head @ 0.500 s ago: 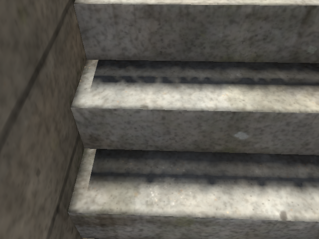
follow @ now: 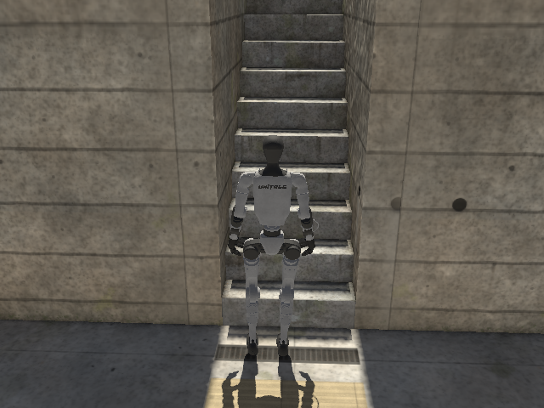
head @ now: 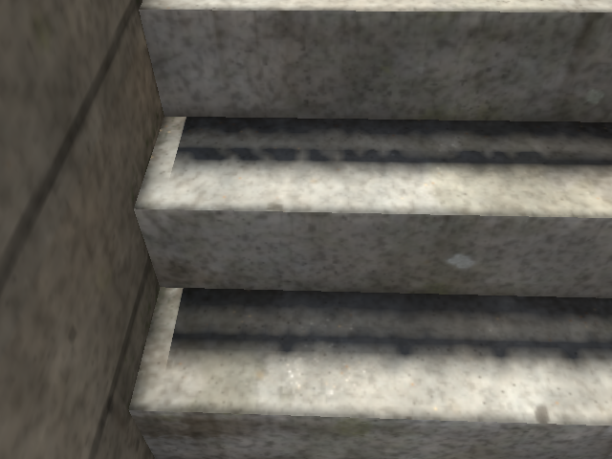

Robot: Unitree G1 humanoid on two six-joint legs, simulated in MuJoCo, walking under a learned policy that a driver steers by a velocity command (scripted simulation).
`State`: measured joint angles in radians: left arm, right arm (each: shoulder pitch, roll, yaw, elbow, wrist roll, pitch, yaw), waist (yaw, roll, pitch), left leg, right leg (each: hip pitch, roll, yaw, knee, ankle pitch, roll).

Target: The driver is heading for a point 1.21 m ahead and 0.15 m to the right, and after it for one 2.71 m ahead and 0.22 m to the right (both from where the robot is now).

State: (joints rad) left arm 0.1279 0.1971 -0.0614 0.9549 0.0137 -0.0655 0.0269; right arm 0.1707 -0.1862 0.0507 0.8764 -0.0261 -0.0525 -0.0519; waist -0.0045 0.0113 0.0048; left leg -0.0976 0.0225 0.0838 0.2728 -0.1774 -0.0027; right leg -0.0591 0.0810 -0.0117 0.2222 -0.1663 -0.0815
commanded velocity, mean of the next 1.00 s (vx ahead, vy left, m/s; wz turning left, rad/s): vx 0.19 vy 0.00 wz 0.00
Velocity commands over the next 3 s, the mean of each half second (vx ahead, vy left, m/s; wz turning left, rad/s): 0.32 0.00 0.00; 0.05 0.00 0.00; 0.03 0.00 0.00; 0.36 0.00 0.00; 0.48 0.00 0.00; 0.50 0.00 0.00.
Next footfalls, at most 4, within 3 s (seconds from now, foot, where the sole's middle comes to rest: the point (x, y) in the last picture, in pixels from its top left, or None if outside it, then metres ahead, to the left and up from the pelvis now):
none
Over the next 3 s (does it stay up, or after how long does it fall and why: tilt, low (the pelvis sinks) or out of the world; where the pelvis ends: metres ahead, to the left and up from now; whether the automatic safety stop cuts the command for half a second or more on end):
stays up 0.00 0.03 0.00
